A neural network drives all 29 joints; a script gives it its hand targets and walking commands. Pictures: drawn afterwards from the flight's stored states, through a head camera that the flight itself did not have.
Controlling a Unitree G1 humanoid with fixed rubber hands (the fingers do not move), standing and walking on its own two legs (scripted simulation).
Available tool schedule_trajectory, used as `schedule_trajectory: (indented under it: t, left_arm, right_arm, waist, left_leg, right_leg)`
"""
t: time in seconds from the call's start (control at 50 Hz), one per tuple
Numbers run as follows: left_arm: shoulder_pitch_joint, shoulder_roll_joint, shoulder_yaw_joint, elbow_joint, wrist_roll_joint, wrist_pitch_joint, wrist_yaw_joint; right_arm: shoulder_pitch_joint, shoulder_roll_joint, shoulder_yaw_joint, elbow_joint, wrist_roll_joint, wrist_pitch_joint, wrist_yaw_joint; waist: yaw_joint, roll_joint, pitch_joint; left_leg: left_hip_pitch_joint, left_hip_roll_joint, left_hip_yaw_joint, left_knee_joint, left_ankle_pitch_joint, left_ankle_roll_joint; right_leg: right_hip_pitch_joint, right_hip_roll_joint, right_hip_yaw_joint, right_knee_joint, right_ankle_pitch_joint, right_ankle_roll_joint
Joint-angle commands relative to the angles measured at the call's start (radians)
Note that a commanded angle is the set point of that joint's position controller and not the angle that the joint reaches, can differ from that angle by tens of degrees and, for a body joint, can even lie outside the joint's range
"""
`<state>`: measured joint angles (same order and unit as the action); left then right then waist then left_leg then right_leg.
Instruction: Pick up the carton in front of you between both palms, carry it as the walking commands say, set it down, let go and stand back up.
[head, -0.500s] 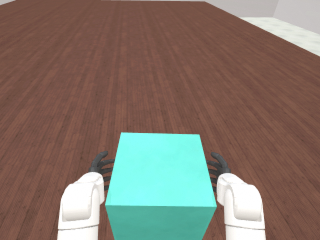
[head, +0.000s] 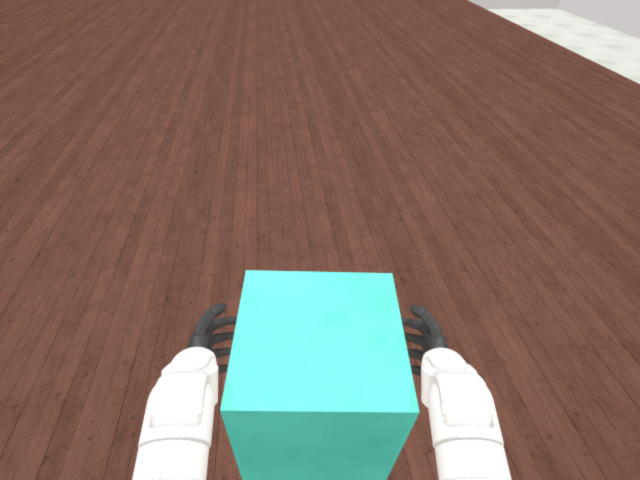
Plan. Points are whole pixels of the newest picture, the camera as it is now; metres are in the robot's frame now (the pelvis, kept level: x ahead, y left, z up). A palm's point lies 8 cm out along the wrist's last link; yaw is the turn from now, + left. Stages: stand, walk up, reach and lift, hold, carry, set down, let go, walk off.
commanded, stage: carry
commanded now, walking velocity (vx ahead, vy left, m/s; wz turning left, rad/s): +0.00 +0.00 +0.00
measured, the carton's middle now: (316, 380) +0.30 +0.00 -0.05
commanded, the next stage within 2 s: none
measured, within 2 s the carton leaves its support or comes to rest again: neither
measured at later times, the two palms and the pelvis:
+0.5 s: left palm (225, 307) +0.36 +0.13 +0.04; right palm (431, 305) +0.37 -0.16 +0.04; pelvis +0.08 -0.02 +0.01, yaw +2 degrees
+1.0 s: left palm (226, 217) +0.58 +0.17 +0.04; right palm (388, 221) +0.56 -0.13 +0.04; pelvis +0.29 +0.03 +0.02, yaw -2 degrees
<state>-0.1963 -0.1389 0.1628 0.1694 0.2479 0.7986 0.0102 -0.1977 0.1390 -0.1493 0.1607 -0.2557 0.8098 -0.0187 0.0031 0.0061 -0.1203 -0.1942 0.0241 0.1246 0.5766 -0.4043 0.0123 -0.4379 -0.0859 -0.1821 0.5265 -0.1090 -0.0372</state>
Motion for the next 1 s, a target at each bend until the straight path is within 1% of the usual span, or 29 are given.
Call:
schedule_trajectory:
  t: [0.0, 0.14, 0.16, 0.2, 0.22, 0.24, 0.26, 0.3, 0.34, 0.36, 0.38, 0.4, 0.42, 0.44, 0.46, 0.48, 0.5, 0.56, 0.66, 0.7, 0.74, 0.76, 0.78, 0.8, 0.82, 0.84, 0.86, 0.9, 0.98]
  left_arm:
    - [-0.489, -0.867, -0.460, -0.005, -0.224, -0.118, -0.219]
    - [-0.498, -0.927, -0.489, 0.020, -0.228, -0.169, -0.227]
    - [-0.488, -0.929, -0.504, 0.004, -0.237, -0.162, -0.226]
    - [-0.485, -0.930, -0.543, -0.044, -0.262, -0.141, -0.223]
    - [-0.495, -0.925, -0.553, -0.060, -0.270, -0.131, -0.222]
    - [-0.503, -0.917, -0.557, -0.071, -0.270, -0.124, -0.220]
    - [-0.510, -0.904, -0.555, -0.077, -0.265, -0.121, -0.219]
    - [-0.514, -0.891, -0.545, -0.071, -0.260, -0.120, -0.217]
    - [-0.495, -0.891, -0.540, -0.057, -0.262, -0.121, -0.218]
    - [-0.489, -0.898, -0.540, -0.054, -0.265, -0.122, -0.219]
    - [-0.477, -0.903, -0.534, -0.046, -0.262, -0.121, -0.219]
    - [-0.434, -0.894, -0.513, -0.026, -0.249, -0.117, -0.218]
    - [-0.409, -0.891, -0.504, -0.013, -0.240, -0.115, -0.217]
    - [-0.398, -0.894, -0.515, -0.024, -0.244, -0.116, -0.217]
    - [-0.401, -0.905, -0.530, -0.051, -0.253, -0.117, -0.216]
    - [-0.412, -0.910, -0.552, -0.081, -0.269, -0.119, -0.214]
    - [-0.433, -0.912, -0.578, -0.120, -0.287, -0.123, -0.212]
    - [-0.479, -0.903, -0.649, -0.221, -0.326, -0.129, -0.204]
    - [-0.392, -0.825, -0.620, -0.200, -0.290, -0.096, -0.187]
    - [-0.366, -0.799, -0.582, -0.164, -0.260, -0.089, -0.181]
    - [-0.355, -0.790, -0.544, -0.121, -0.231, -0.088, -0.176]
    - [-0.361, -0.791, -0.526, -0.100, -0.220, -0.088, -0.178]
    - [-0.377, -0.790, -0.522, -0.073, -0.222, -0.086, -0.180]
    - [-0.396, -0.799, -0.531, -0.077, -0.221, -0.095, -0.184]
    - [-0.410, -0.828, -0.535, -0.069, -0.224, -0.105, -0.191]
    - [-0.416, -0.856, -0.543, -0.071, -0.235, -0.120, -0.195]
    - [-0.416, -0.881, -0.553, -0.074, -0.245, -0.134, -0.198]
    - [-0.414, -0.916, -0.590, -0.100, -0.263, -0.159, -0.198]
    - [-0.406, -0.923, -0.680, -0.209, -0.303, -0.166, -0.185]
  right_arm:
    - [-0.483, 0.867, 0.464, -0.004, 0.222, -0.124, 0.214]
    - [-0.499, 0.928, 0.494, 0.022, 0.231, -0.176, 0.226]
    - [-0.492, 0.933, 0.509, 0.010, 0.240, -0.169, 0.226]
    - [-0.490, 0.931, 0.543, -0.037, 0.261, -0.147, 0.222]
    - [-0.485, 0.923, 0.548, -0.052, 0.266, -0.135, 0.219]
    - [-0.487, 0.915, 0.548, -0.065, 0.267, -0.125, 0.216]
    - [-0.492, 0.909, 0.544, -0.073, 0.267, -0.120, 0.215]
    - [-0.479, 0.897, 0.534, -0.062, 0.258, -0.120, 0.213]
    - [-0.467, 0.892, 0.532, -0.052, 0.253, -0.122, 0.209]
    - [-0.456, 0.891, 0.536, -0.053, 0.252, -0.121, 0.207]
    - [-0.455, 0.892, 0.539, -0.057, 0.253, -0.119, 0.207]
    - [-0.470, 0.888, 0.537, -0.062, 0.254, -0.114, 0.208]
    - [-0.471, 0.891, 0.542, -0.062, 0.257, -0.110, 0.208]
    - [-0.473, 0.897, 0.560, -0.079, 0.266, -0.113, 0.210]
    - [-0.467, 0.905, 0.566, -0.085, 0.270, -0.117, 0.213]
    - [-0.449, 0.914, 0.572, -0.084, 0.277, -0.122, 0.215]
    - [-0.441, 0.919, 0.584, -0.095, 0.288, -0.128, 0.215]
    - [-0.447, 0.912, 0.629, -0.169, 0.313, -0.136, 0.206]
    - [-0.377, 0.825, 0.586, -0.176, 0.276, -0.107, 0.186]
    - [-0.353, 0.800, 0.547, -0.140, 0.257, -0.101, 0.184]
    - [-0.338, 0.787, 0.506, -0.087, 0.243, -0.101, 0.186]
    - [-0.327, 0.783, 0.483, -0.055, 0.231, -0.101, 0.186]
    - [-0.303, 0.778, 0.456, -0.024, 0.213, -0.105, 0.189]
    - [-0.312, 0.795, 0.456, -0.015, 0.219, -0.116, 0.194]
    - [-0.340, 0.826, 0.463, -0.014, 0.229, -0.128, 0.200]
    - [-0.362, 0.858, 0.484, -0.026, 0.245, -0.141, 0.206]
    - [-0.391, 0.882, 0.515, -0.056, 0.264, -0.156, 0.212]
    - [-0.442, 0.906, 0.567, -0.104, 0.297, -0.182, 0.218]
    - [-0.429, 0.911, 0.648, -0.182, 0.334, -0.189, 0.218]
  waist:
    - [0.000, -0.015, -0.188]
    - [-0.003, -0.016, -0.239]
    - [-0.004, -0.008, -0.243]
    - [-0.007, 0.029, -0.192]
    - [-0.013, 0.057, -0.142]
    - [-0.015, 0.087, -0.082]
    - [-0.017, 0.110, -0.035]
    - [-0.016, 0.129, -0.025]
    - [-0.007, 0.114, -0.069]
    - [-0.003, 0.079, -0.112]
    - [0.007, 0.014, -0.152]
    - [0.021, -0.156, -0.197]
    - [0.030, -0.286, -0.223]
    - [0.026, -0.252, -0.201]
    - [0.022, -0.146, -0.212]
    - [0.018, -0.071, -0.230]
    - [0.016, -0.043, -0.230]
    - [0.014, -0.114, -0.222]
    - [0.020, -0.150, -0.179]
    - [0.011, -0.134, -0.156]
    - [-0.002, -0.070, -0.165]
    - [-0.019, 0.054, -0.157]
    - [-0.032, 0.276, -0.177]
    - [-0.031, 0.290, -0.142]
    - [-0.024, 0.196, -0.150]
    - [-0.022, 0.116, -0.177]
    - [-0.018, 0.063, -0.204]
    - [-0.013, 0.096, -0.225]
    - [-0.010, 0.151, -0.252]
  left_leg:
    - [-0.111, 0.105, -0.105, -0.137, 0.114, 0.031]
    - [-0.085, 0.101, -0.103, -0.107, 0.174, 0.027]
    - [-0.073, 0.110, -0.101, -0.134, 0.111, 0.023]
    - [-0.063, 0.132, -0.155, -0.254, -0.146, 0.054]
    - [-0.051, 0.169, -0.214, -0.329, -0.252, 0.078]
    - [-0.033, 0.215, -0.272, -0.394, -0.294, 0.097]
    - [0.000, 0.248, -0.301, -0.414, -0.271, 0.111]
    - [0.085, 0.267, -0.274, -0.384, -0.113, 0.129]
    - [0.129, 0.224, -0.180, -0.274, 0.110, 0.106]
    - [0.079, 0.184, -0.115, -0.210, 0.165, 0.077]
    - [-0.015, 0.131, -0.036, -0.093, 0.215, 0.036]
    - [-0.171, 0.062, 0.034, 0.107, 0.160, -0.011]
    - [-0.376, 0.000, 0.030, 0.268, -0.046, -0.022]
    - [-0.500, 0.002, -0.037, 0.375, -0.190, 0.000]
    - [-0.520, 0.039, -0.079, 0.430, -0.197, 0.015]
    - [-0.517, 0.065, -0.091, 0.412, -0.170, 0.019]
    - [-0.488, 0.082, -0.089, 0.335, -0.123, 0.016]
    - [-0.343, 0.056, -0.028, 0.129, 0.023, -0.003]
    - [-0.218, 0.039, 0.054, -0.066, 0.214, -0.013]
    - [-0.103, 0.028, 0.099, -0.149, 0.265, -0.016]
    - [0.119, 0.039, 0.110, -0.183, 0.200, -0.004]
    - [0.233, 0.160, -0.064, -0.255, 0.114, 0.029]
    - [0.355, 0.358, -0.444, -0.358, 0.067, 0.137]
    - [0.400, 0.442, -0.551, -0.363, 0.284, 0.216]
    - [0.383, 0.444, -0.492, -0.328, 0.534, 0.232]
    - [0.375, 0.420, -0.395, -0.299, 0.688, 0.216]
    - [0.373, 0.391, -0.312, -0.307, 0.703, 0.173]
    - [0.331, 0.323, -0.156, -0.314, 0.753, 0.115]
    - [0.272, 0.246, 0.021, -0.257, 0.843, 0.084]
  right_leg:
    - [0.231, -0.087, 0.134, -0.057, 0.056, 0.005]
    - [0.264, -0.093, 0.134, -0.039, 0.138, 0.001]
    - [0.259, -0.095, 0.125, -0.054, 0.052, 0.008]
    - [0.196, -0.053, 0.085, -0.067, -0.260, 0.028]
    - [0.129, -0.024, 0.047, -0.030, -0.317, 0.046]
    - [0.062, 0.010, 0.003, 0.028, -0.287, 0.059]
    - [-0.002, 0.022, -0.008, 0.070, -0.251, 0.059]
    - [-0.049, 0.007, 0.007, 0.062, -0.217, 0.047]
    - [0.050, 0.042, -0.031, -0.033, -0.201, 0.036]
    - [0.180, 0.042, -0.028, -0.062, -0.187, 0.024]
    - [0.334, 0.000, 0.054, -0.107, -0.201, -0.008]
    - [0.482, -0.133, 0.300, -0.199, -0.197, -0.073]
    - [0.636, -0.267, 0.543, -0.274, -0.141, -0.164]
    - [0.674, -0.342, 0.637, -0.300, -0.030, -0.222]
    - [0.661, -0.356, 0.608, -0.282, 0.021, -0.230]
    - [0.642, -0.342, 0.546, -0.282, -0.011, -0.208]
    - [0.602, -0.318, 0.470, -0.313, -0.073, -0.172]
    - [0.490, -0.244, 0.288, -0.382, -0.177, -0.114]
    - [0.416, -0.200, 0.155, -0.380, -0.191, -0.087]
    - [0.346, -0.170, 0.103, -0.320, -0.244, -0.063]
    - [0.204, -0.120, 0.039, -0.153, -0.311, -0.023]
    - [0.074, -0.072, -0.030, 0.076, -0.252, 0.022]
    - [-0.152, 0.037, -0.021, 0.309, -0.334, 0.066]
    - [-0.296, 0.040, 0.056, 0.443, -0.458, 0.057]
    - [-0.306, 0.004, 0.117, 0.517, -0.468, 0.042]
    - [-0.288, -0.017, 0.129, 0.522, -0.447, 0.035]
    - [-0.257, -0.030, 0.130, 0.451, -0.390, 0.035]
    - [-0.165, -0.005, 0.085, 0.320, -0.289, 0.041]
    - [-0.014, 0.043, 0.025, 0.105, -0.118, 0.040]
